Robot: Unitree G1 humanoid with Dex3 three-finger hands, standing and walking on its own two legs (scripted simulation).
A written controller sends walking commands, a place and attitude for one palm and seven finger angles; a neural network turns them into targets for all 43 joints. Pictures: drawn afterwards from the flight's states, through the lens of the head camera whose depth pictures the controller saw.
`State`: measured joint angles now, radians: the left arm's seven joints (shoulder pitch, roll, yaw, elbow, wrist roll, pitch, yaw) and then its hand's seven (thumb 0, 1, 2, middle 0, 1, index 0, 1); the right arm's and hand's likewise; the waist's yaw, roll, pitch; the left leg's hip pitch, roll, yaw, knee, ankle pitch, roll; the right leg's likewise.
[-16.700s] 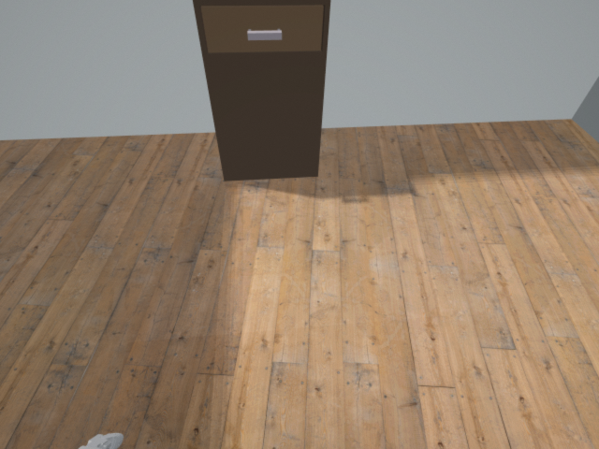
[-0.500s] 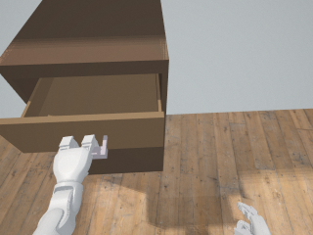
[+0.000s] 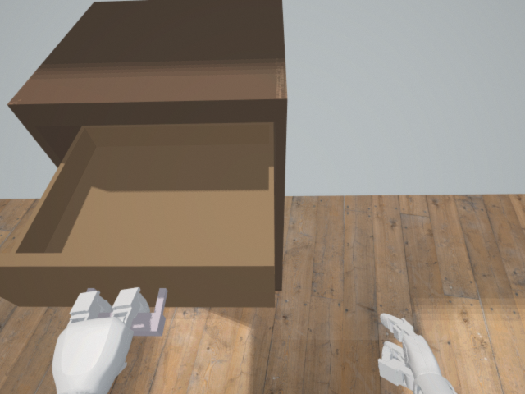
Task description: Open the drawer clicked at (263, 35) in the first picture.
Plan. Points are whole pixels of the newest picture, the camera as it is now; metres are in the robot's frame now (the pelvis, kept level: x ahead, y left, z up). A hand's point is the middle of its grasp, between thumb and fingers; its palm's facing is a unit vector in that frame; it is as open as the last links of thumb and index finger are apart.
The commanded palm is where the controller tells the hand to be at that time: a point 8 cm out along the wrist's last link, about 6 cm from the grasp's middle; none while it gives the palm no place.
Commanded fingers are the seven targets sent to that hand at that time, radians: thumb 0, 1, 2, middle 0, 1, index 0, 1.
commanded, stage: pull the drawer open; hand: left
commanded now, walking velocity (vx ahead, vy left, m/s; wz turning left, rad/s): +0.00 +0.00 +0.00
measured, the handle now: (122, 309) +0.23 +0.24 +0.01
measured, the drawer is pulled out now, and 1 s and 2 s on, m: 0.29 0.30 0.30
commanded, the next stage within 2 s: open the thumb to release the handle in 0.26 s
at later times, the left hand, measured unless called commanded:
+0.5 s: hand (110, 363) +0.16 +0.24 -0.01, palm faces +0.04 -0.06 -1.00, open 6.2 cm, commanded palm +0.13 +0.24 +0.04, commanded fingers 0.00 0.34 0.66 -0.36 -1.29 -0.36 -1.29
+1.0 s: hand (110, 364) +0.16 +0.23 -0.01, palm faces +0.02 -0.08 -1.00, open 13.4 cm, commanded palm +0.14 +0.24 +0.04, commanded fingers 0.00 -0.50 0.30 -0.30 -1.20 -0.30 -1.20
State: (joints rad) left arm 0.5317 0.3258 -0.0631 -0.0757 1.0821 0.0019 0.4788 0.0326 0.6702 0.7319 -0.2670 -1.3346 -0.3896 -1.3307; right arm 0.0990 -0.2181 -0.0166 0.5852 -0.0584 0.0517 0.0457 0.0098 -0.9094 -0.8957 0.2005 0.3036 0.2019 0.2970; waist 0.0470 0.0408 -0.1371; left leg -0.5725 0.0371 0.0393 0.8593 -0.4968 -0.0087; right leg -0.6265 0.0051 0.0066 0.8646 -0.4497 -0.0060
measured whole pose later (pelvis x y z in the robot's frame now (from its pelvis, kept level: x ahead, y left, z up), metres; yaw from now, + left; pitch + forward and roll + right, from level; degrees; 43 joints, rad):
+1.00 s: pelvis -0.04 +0.00 +0.00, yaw +1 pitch +9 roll +0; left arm 0.37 0.33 -0.08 0.05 1.09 0.00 0.48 0.00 -0.42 0.33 -0.32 -1.22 -0.33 -1.21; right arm 0.09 -0.23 -0.02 0.62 -0.05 0.04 -0.04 0.01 -0.91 -0.90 0.20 0.30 0.20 0.30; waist 0.06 0.04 -0.10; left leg -0.57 0.02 0.01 0.86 -0.44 -0.01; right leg -0.62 -0.01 -0.01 0.86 -0.40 -0.01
